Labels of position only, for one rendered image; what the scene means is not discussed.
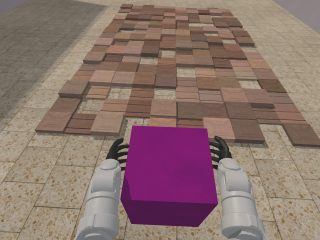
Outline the robot left hand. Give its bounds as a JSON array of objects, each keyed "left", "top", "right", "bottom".
[{"left": 106, "top": 138, "right": 129, "bottom": 171}]

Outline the carton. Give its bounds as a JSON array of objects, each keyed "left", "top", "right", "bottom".
[{"left": 120, "top": 125, "right": 218, "bottom": 227}]

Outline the left robot forearm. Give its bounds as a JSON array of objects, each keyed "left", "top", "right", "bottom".
[{"left": 74, "top": 158, "right": 121, "bottom": 240}]

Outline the right robot forearm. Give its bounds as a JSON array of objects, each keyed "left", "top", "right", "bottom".
[{"left": 217, "top": 158, "right": 269, "bottom": 240}]

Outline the robot right hand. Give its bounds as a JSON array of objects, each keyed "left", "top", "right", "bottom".
[{"left": 209, "top": 135, "right": 232, "bottom": 170}]

